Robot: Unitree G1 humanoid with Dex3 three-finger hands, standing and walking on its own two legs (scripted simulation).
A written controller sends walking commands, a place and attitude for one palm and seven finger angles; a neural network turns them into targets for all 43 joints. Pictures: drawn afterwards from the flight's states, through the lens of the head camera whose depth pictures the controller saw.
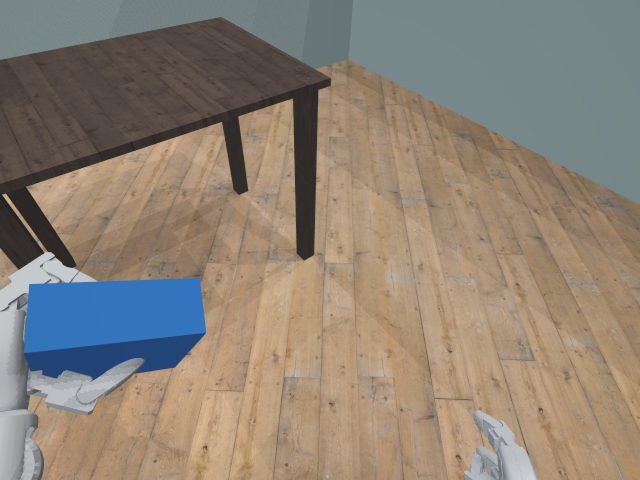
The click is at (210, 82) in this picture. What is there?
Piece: table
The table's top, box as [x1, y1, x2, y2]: [0, 17, 330, 194]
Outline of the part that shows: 330,78 221,17 0,60 0,194 330,85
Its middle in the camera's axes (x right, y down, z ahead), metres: -0.53 -0.44 +1.08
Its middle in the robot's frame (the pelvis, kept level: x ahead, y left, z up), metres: +1.07 +0.59 -0.01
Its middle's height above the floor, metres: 0.76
